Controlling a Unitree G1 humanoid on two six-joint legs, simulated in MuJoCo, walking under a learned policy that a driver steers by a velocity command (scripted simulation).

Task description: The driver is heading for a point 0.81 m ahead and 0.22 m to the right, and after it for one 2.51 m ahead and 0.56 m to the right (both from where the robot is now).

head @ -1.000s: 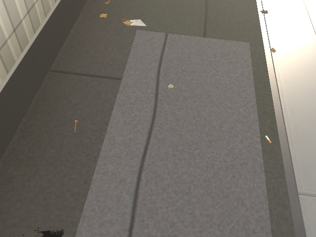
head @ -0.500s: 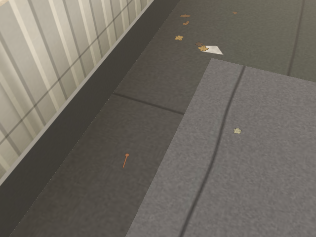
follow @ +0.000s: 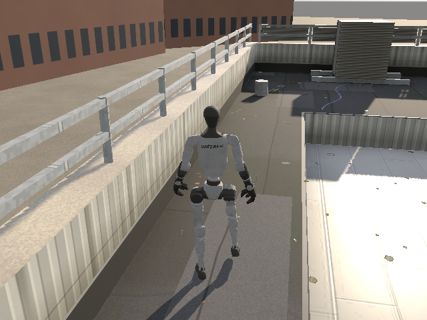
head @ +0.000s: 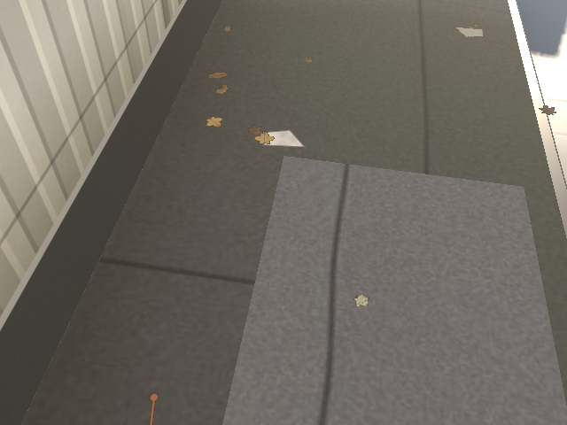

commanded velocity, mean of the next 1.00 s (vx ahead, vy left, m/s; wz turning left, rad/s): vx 0.50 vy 0.00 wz -0.47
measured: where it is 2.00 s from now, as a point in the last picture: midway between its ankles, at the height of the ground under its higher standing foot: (371, 333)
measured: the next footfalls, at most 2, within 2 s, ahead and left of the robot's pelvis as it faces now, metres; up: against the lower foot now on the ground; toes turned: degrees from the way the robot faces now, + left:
right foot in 0.24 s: +0.29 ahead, -0.15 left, +0.00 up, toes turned -11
left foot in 0.72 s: +0.60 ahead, -0.03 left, +0.00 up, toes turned -29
